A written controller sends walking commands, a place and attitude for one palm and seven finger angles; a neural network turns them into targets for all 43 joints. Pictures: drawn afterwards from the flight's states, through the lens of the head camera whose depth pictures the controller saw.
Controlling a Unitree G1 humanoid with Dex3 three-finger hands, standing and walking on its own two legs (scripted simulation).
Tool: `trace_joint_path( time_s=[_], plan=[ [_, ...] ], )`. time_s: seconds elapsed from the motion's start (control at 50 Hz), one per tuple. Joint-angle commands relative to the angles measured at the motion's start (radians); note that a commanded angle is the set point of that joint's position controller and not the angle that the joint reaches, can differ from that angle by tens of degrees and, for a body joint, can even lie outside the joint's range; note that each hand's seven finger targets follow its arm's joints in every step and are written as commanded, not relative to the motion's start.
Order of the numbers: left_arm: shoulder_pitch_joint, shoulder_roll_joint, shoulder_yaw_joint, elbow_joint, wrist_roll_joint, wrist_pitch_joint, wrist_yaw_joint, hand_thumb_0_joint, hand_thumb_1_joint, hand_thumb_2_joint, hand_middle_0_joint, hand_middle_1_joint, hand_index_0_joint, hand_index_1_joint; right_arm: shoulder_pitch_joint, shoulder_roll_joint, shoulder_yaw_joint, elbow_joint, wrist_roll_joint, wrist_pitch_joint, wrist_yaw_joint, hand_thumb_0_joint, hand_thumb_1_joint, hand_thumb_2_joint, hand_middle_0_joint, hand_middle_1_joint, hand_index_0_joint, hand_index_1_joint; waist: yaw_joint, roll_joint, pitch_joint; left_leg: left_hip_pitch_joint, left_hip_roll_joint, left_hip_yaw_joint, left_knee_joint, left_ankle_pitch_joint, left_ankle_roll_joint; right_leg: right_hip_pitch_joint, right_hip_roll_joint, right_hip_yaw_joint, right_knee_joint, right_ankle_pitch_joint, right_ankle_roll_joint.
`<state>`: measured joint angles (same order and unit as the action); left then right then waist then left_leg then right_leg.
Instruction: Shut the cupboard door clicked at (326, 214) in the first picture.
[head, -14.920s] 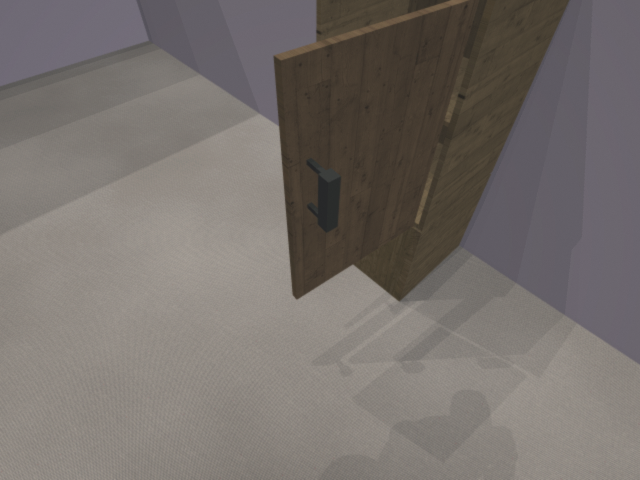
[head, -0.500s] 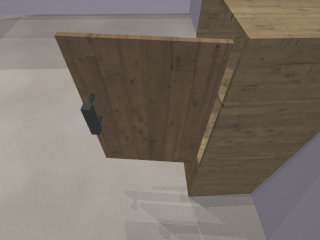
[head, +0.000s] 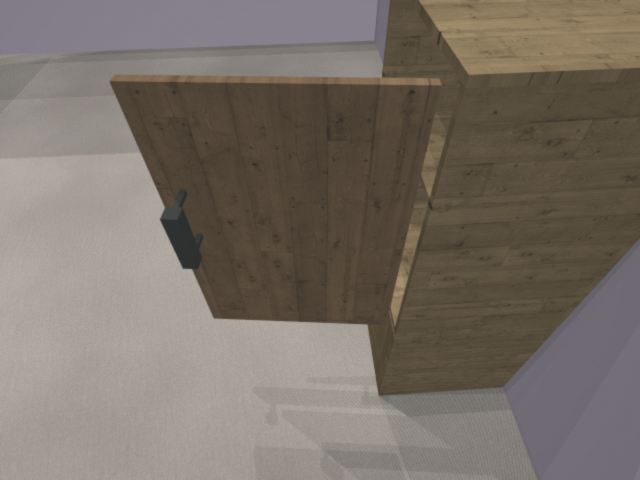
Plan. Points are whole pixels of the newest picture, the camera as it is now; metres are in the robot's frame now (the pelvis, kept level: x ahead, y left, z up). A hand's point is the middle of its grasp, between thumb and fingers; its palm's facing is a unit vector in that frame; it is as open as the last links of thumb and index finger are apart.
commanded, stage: come to a stop and stand still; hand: left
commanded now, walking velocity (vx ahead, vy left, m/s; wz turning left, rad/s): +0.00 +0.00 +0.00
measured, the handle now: (186, 229) +0.48 +0.26 +0.01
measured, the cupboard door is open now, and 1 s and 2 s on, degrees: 84 84 84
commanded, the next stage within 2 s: look again from close up in 0.04 s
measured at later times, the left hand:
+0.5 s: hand out of the picture +0.01 +0.16 -0.17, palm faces +0.02 -0.98 -0.20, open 7.3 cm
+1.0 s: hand (206, 422) +0.19 +0.15 +0.00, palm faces +0.06 -1.00 +0.00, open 6.8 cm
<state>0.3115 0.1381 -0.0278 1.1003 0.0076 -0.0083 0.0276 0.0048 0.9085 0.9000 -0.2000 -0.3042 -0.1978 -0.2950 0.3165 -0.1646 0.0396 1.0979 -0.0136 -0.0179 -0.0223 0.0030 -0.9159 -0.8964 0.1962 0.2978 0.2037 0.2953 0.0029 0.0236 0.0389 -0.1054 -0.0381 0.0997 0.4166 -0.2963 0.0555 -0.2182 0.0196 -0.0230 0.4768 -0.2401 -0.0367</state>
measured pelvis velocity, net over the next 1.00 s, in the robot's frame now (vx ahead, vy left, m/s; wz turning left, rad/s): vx -0.03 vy -0.02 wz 0.05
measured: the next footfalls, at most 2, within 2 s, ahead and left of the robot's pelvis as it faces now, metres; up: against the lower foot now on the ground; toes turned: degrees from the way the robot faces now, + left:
none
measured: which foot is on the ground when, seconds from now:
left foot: down 0.00-1.00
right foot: down 0.00-1.00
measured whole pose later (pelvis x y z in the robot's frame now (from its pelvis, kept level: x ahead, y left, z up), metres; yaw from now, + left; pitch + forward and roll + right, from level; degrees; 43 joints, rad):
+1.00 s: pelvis -0.03 -0.02 -0.05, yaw +3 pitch +9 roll +2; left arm 0.32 0.15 0.12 0.20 -0.23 -0.55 -0.22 0.01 0.92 0.90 -0.29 -0.41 -0.29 -0.40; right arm 0.23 -0.27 -0.06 0.66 0.00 -0.30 0.00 0.01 -0.91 -0.90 0.20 0.30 0.20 0.30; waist -0.03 -0.03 -0.13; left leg -0.58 -0.03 0.06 0.88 -0.46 0.03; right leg -0.67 -0.01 -0.07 0.91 -0.40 -0.07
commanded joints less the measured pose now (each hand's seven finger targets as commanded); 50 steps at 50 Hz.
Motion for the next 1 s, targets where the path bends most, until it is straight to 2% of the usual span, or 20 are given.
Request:
trace_joint_path(
  time_s=[0.0, 0.18, 0.34, 0.38, 0.52, 0.68, 0.7, 0.72, 0.74, 0.76, 0.78, 0.8, 0.82, 0.84, 0.86, 0.88, 0.9, 0.94, 0.96, 0.98],
  plan=[
    [0.033, 0.104, 0.016, -0.024, -0.005, -0.024, 0.011, 0.0, 0.9, 0.9, -0.2, -0.3, -0.2, -0.3, 0.062, -0.079, -0.02, -0.005, 0.003, -0.019, -0.009, 0.0, -0.9, -0.9, 0.2, 0.3, 0.2, 0.3, -0.009, -0.031, 0.042, -0.081, 0.136, -0.133, -0.103, 0.092, -0.006, 0.025, -0.123, 0.149, -0.084, 0.118, -0.039],
    [0.038, 0.089, 0.017, 0.0, -0.006, -0.025, 0.015, 0.0, 0.9, 0.9, -0.2, -0.3, -0.2, -0.3, 0.079, -0.055, -0.021, 0.036, 0.004, -0.022, -0.017, 0.0, -0.9, -0.9, 0.2, 0.3, 0.2, 0.3, -0.005, -0.017, 0.039, -0.07, 0.143, -0.127, -0.096, 0.157, -0.01, 0.05, -0.127, 0.137, -0.072, 0.209, -0.038],
    [0.031, 0.089, 0.018, 0.0, -0.005, -0.024, 0.017, 0.0, 0.9, 0.9, -0.2, -0.3, -0.2, -0.3, 0.084, -0.051, -0.024, 0.044, 0.004, -0.02, -0.018, 0.0, -0.9, -0.9, 0.2, 0.3, 0.2, 0.3, -0.009, -0.021, 0.036, -0.056, 0.146, -0.125, -0.101, 0.165, -0.014, 0.052, -0.127, 0.137, -0.075, 0.229, -0.038],
    [0.029, 0.088, 0.019, -0.001, -0.004, -0.022, 0.016, 0.0, 0.9, 0.9, -0.2, -0.3, -0.2, -0.3, 0.076, -0.05, -0.024, 0.044, 0.004, -0.019, -0.019, 0.0, -0.9, -0.9, 0.2, 0.3, 0.2, 0.3, -0.005, -0.011, 0.058, -0.066, 0.146, -0.126, -0.104, 0.16, -0.013, 0.044, -0.125, 0.133, -0.079, 0.213, -0.035],
    [0.023, 0.097, 0.023, -0.008, -0.004, -0.025, 0.017, 0.0, 0.9, 0.9, -0.2, -0.3, -0.2, -0.3, 0.067, -0.06, -0.029, 0.041, 0.004, -0.022, -0.021, 0.0, -0.9, -0.9, 0.2, 0.3, 0.2, 0.3, -0.008, -0.019, 0.019, -0.033, 0.15, -0.127, -0.094, 0.234, -0.014, 0.068, -0.13, 0.126, -0.068, 0.291, -0.036],
    [0.016, 0.101, 0.025, -0.01, -0.002, -0.023, 0.014, 0.0, 0.9, 0.9, -0.2, -0.3, -0.2, -0.3, 0.045, -0.064, -0.03, 0.039, 0.003, -0.018, -0.02, 0.0, -0.9, -0.9, 0.2, 0.3, 0.2, 0.3, -0.003, -0.021, 0.058, -0.049, 0.146, -0.13, -0.109, 0.178, -0.015, 0.049, -0.128, 0.131, -0.091, 0.236, -0.034],
    [0.132, 0.14, 0.04, 0.037, 0.014, -0.044, 0.054, 0.0, 0.9, 0.9, -0.2, -0.3, -0.2, -0.3, -0.073, -0.094, -0.046, -0.033, 0.016, -0.024, -0.012, 0.0, -0.9, -0.9, 0.2, 0.3, 0.2, 0.3, 0.048, -0.115, 0.014, -0.12, 0.155, -0.07, 0.143, 0.271, -0.04, 0.095, -0.19, 0.155, -0.052, 0.796, 0.039],
    [-0.748, 0.695, 0.403, -1.556, -0.153, -0.331, 0.058, 0.0, 0.9, 0.9, -0.2, -0.3, -0.2, -0.3, 0.066, -0.34, -0.097, -0.346, 0.01, -0.224, -0.143, 0.0, -0.9, -0.9, 0.2, 0.3, 0.2, 0.3, -0.126, 0.018, -0.426, 0.257, 0.134, -0.055, 0.201, 0.545, -0.033, 0.098, -0.103, 0.127, 0.102, 0.519, 0.032],
    [-0.135, 0.219, 0.039, -1.305, -0.135, -0.247, 0.077, 0.0, 0.9, 0.9, -0.218, -0.32, -0.218, -0.32, -0.068, -0.183, -0.027, -0.337, 0.062, -0.287, -0.129, 0.0, -0.9, -0.9, 0.2, 0.3, 0.2, 0.3, -0.063, 0.386, -0.538, 0.182, 0.062, -0.107, 0.13, 0.61, -0.024, 0.032, -0.012, 0.055, 0.198, 0.329, 0.007],
    [0.098, 0.006, -0.002, -1.276, -0.2, -0.112, 0.078, 0.0, 0.9, 0.9, -0.237, -0.34, -0.237, -0.34, -0.11, -0.158, -0.04, -0.366, 0.036, -0.316, -0.098, 0.0, -0.9, -0.9, 0.2, 0.3, 0.2, 0.3, -0.008, 0.323, -0.421, 0.12, 0.104, -0.132, 0.053, 0.786, -0.068, -0.037, -0.02, -0.04, 0.143, 0.119, 0.004],
    [0.055, 0.002, -0.016, -1.12, -0.17, -0.098, 0.078, 0.0, 0.9, 0.9, -0.255, -0.36, -0.255, -0.36, -0.072, -0.176, -0.058, -0.33, 0.054, -0.34, -0.073, 0.0, -0.9, -0.9, 0.2, 0.3, 0.2, 0.3, -0.064, 0.101, -0.158, -0.014, 0.107, -0.16, 0.077, 0.671, -0.078, -0.159, -0.019, -0.042, 0.129, 0.08, 0.015],
    [-0.013, 0.009, 0.019, -1.106, -0.18, -0.141, 0.06, 0.0, 0.9, 0.9, -0.273, -0.38, -0.273, -0.38, -0.066, -0.2, -0.088, -0.373, 0.039, -0.347, -0.052, 0.0, -0.9, -0.9, 0.2, 0.3, 0.2, 0.3, -0.081, 0.018, -0.025, -0.13, 0.082, -0.183, 0.128, 0.515, -0.076, -0.225, -0.027, -0.05, 0.1, 0.11, 0.015],
    [0.015, 0.071, 0.108, -1.017, -0.179, -0.2, 0.033, 0.0, 0.9, 0.9, -0.292, -0.4, -0.292, -0.4, -0.062, -0.218, -0.107, -0.398, 0.023, -0.347, -0.04, 0.0, -0.9, -0.9, 0.2, 0.3, 0.2, 0.3, -0.072, -0.121, -0.011, -0.254, 0.059, -0.177, 0.186, 0.358, -0.074, -0.264, -0.036, -0.058, 0.112, 0.134, 0.014],
    [0.141, 0.027, 0.108, -0.931, -0.197, -0.27, -0.015, 0.0, 0.9, 0.9, -0.31, -0.42, -0.31, -0.42, -0.086, -0.211, -0.112, -0.438, 0.012, -0.348, -0.027, 0.0, -0.9, -0.9, 0.2, 0.3, 0.2, 0.3, -0.041, -0.266, -0.029, -0.358, 0.035, -0.159, 0.241, 0.218, -0.058, -0.284, -0.045, -0.043, 0.143, 0.122, 0.024],
    [0.27, 0.023, 0.137, -0.862, -0.212, -0.341, -0.074, 0.0, 0.9, 0.9, -0.328, -0.44, -0.328, -0.44, -0.106, -0.201, -0.118, -0.485, 0.015, -0.352, -0.01, 0.0, -0.9, -0.9, 0.2, 0.3, 0.2, 0.3, 0.006, -0.263, -0.056, -0.431, 0.011, -0.14, 0.278, 0.154, -0.063, -0.267, -0.061, -0.012, 0.175, 0.097, 0.02],
    [0.324, -0.013, 0.125, -0.844, -0.237, -0.425, -0.138, 0.0, 0.9, 0.9, -0.347, -0.46, -0.347, -0.46, -0.119, -0.189, -0.117, -0.517, 0.013, -0.352, 0.003, 0.0, -0.9, -0.9, 0.2, 0.3, 0.2, 0.3, 0.026, -0.317, -0.09, -0.515, -0.004, -0.125, 0.332, 0.089, -0.071, -0.278, -0.07, 0.012, 0.227, 0.064, 0.023],
    [0.339, -0.002, 0.144, -0.85, -0.255, -0.514, -0.208, 0.0, 0.9, 0.9, -0.365, -0.48, -0.365, -0.48, -0.129, -0.188, -0.125, -0.545, 0.012, -0.347, 0.014, 0.0, -0.9, -0.9, 0.2, 0.3, 0.2, 0.3, 0.04, -0.321, -0.12, -0.588, -0.013, -0.112, 0.388, 0.043, -0.078, -0.29, -0.076, 0.043, 0.273, 0.043, 0.021],
    [0.311, 0.077, 0.178, -0.876, -0.26, -0.664, -0.346, 0.0, 0.9, 0.9, -0.402, -0.52, -0.402, -0.52, -0.166, -0.205, -0.139, -0.613, 0.014, -0.335, 0.035, 0.0, -0.9, -0.9, 0.2, 0.3, 0.2, 0.3, 0.04, -0.223, -0.171, -0.688, -0.025, -0.094, 0.496, -0.023, -0.079, -0.323, -0.091, 0.107, 0.347, -0.001, 0.007],
    [0.322, 0.14, 0.229, -0.861, -0.252, -0.678, -0.384, 0.0, 0.9, 0.9, -0.42, -0.54, -0.42, -0.54, -0.165, -0.208, -0.144, -0.642, 0.02, -0.32, 0.043, 0.0, -0.9, -0.9, 0.2, 0.3, 0.2, 0.3, 0.06, -0.131, -0.198, -0.718, -0.025, -0.086, 0.527, -0.031, -0.071, -0.32, -0.1, 0.141, 0.367, -0.019, -0.005],
    [0.299, 0.166, 0.241, -0.909, -0.257, -0.663, -0.403, 0.0, 0.9, 0.9, -0.438, -0.56, -0.438, -0.56, -0.193, -0.213, -0.141, -0.688, 0.03, -0.306, 0.043, 0.0, -0.9, -0.9, 0.2, 0.3, 0.2, 0.3, 0.076, -0.089, -0.233, -0.753, -0.03, -0.072, 0.539, -0.057, -0.06, -0.334, -0.096, 0.153, 0.378, -0.103, -0.009]
  ],
)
